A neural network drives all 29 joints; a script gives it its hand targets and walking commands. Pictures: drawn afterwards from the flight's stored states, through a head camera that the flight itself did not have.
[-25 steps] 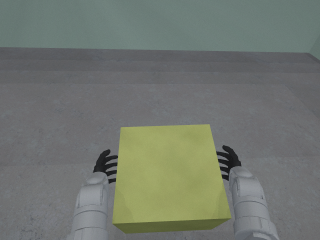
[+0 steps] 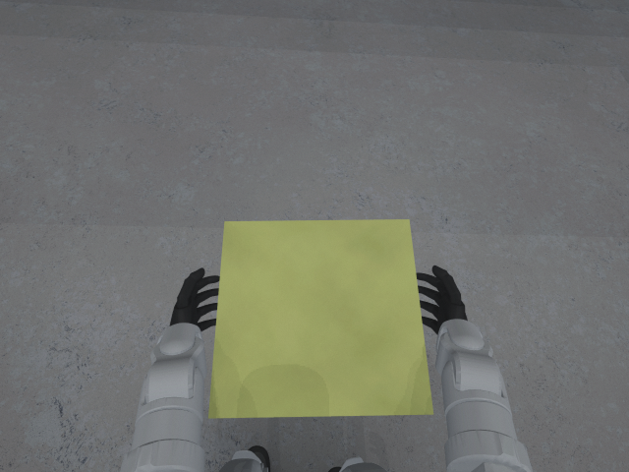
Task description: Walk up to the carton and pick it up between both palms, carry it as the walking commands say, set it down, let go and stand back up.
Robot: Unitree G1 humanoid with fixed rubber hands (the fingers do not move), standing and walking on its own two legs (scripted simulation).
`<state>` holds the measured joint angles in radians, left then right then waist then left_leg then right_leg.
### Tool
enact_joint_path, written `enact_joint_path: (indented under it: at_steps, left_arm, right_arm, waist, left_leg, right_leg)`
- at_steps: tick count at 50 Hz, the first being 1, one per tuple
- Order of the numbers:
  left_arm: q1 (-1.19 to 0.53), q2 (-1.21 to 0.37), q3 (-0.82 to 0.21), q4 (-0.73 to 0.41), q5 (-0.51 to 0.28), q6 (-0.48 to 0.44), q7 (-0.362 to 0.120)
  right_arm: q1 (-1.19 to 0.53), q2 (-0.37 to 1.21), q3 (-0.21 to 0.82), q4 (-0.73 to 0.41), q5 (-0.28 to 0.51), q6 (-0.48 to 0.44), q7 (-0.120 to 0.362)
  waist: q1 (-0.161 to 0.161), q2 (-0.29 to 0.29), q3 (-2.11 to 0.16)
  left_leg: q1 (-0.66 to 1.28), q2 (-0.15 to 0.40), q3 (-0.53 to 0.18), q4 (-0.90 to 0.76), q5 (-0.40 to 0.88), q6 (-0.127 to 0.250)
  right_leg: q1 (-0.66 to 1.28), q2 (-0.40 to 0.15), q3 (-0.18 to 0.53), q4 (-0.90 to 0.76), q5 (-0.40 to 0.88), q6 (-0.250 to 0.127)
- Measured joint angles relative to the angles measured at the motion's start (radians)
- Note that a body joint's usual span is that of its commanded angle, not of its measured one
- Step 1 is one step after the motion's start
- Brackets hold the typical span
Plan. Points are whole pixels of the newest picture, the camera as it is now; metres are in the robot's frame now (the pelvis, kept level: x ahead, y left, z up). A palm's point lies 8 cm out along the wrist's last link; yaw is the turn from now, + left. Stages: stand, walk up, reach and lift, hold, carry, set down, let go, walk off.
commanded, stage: set down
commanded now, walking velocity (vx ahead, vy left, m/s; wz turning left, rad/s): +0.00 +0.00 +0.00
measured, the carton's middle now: (317, 322) +0.34 -0.03 -0.14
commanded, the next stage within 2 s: none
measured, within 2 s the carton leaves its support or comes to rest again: neither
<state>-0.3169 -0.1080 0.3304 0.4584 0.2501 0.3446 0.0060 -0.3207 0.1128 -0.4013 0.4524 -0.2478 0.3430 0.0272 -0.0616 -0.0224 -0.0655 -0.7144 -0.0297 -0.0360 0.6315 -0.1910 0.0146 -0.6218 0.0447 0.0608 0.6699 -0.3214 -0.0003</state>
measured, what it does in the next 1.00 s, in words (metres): lowers itself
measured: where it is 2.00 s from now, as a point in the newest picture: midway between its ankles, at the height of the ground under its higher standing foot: outside the picture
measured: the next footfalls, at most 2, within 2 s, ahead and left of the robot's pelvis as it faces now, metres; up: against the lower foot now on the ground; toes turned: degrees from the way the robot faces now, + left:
none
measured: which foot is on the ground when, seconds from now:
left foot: down 0.00-1.00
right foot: down 0.00-1.00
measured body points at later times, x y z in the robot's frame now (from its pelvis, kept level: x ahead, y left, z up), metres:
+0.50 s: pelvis -0.05 +0.01 -0.08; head +0.13 +0.03 +0.34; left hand +0.37 +0.14 -0.15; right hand +0.33 -0.21 -0.13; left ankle +0.06 +0.11 -0.72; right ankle -0.01 -0.12 -0.72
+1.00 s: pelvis -0.06 -0.01 -0.16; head +0.16 +0.01 +0.23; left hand +0.40 +0.14 -0.24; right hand +0.37 -0.21 -0.23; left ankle +0.06 +0.11 -0.72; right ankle -0.01 -0.12 -0.72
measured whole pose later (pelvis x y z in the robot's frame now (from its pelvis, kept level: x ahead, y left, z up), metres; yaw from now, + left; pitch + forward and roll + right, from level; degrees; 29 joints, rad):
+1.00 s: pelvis -0.06 -0.01 -0.16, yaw -1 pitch +44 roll -2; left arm -0.79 0.01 0.33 0.61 0.22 0.38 0.07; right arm -0.74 0.00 -0.43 0.62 -0.09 0.34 -0.14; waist -0.06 0.00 -0.28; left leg -1.77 -0.03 -0.05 1.34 -0.33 -0.01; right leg -1.68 0.08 0.02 1.41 -0.50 0.00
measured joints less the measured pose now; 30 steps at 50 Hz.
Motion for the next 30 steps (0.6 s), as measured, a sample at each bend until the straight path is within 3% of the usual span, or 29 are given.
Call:
enact_joint_path:
  at_steps: [3,7,11,15,20,30]
  left_arm:
    - [-0.022,0.013,-0.005,-0.003,-0.012,-0.009,0.007]
    - [-0.072,0.018,-0.001,0.002,-0.022,-0.015,0.016]
    - [-0.124,0.023,0.013,0.01,-0.021,-0.008,0.016]
    - [-0.181,0.017,0.027,0.031,-0.002,0.008,0.012]
    - [-0.244,0.02,0.038,0.047,0.017,0.019,0.013]
    - [-0.363,0.048,0.072,0.084,0.034,0.049,0.002]
  right_arm:
    - [-0.022,0.005,-0.012,0.006,0.007,-0.022,0.003]
    - [-0.052,-0.012,-0.004,0.005,0.049,-0.031,-0.012]
    - [-0.105,-0.015,-0.034,0.029,0.045,-0.037,-0.008]
    - [-0.146,-0.041,-0.039,0.049,0.056,-0.022,-0.019]
    - [-0.226,-0.046,-0.059,0.09,0.065,-0.016,-0.088]
    - [-0.353,-0.078,-0.083,0.149,0.068,0.009,-0.093]
  waist:
    - [-0.017,0.008,-0.023]
    - [-0.01,0.012,-0.037]
    - [-0.027,0.017,-0.062]
    - [-0.019,0.013,-0.074]
    - [-0.018,0.007,-0.103]
    - [-0.001,0.0,-0.134]
  left_leg:
    - [-0.096,-0.005,-0.012,0.052,-0.008,-0.002]
    - [-0.201,-0.006,-0.009,0.115,-0.019,-0.001]
    - [-0.304,-0.009,-0.009,0.18,-0.029,0.0]
    - [-0.389,-0.006,0.001,0.241,-0.04,0.003]
    - [-0.504,-0.004,0.011,0.317,-0.05,0.004]
    - [-0.71,0.001,0.01,0.453,-0.068,-0.003]
  right_leg:
    - [-0.091,-0.001,-0.015,0.053,-0.015,-0.001]
    - [-0.198,0.001,-0.014,0.121,-0.028,0.003]
    - [-0.301,0.002,-0.017,0.191,-0.044,0.007]
    - [-0.39,0.007,-0.009,0.256,-0.055,0.011]
    - [-0.511,0.011,-0.002,0.343,-0.07,0.016]
    - [-0.72,0.023,-0.009,0.49,-0.096,0.015]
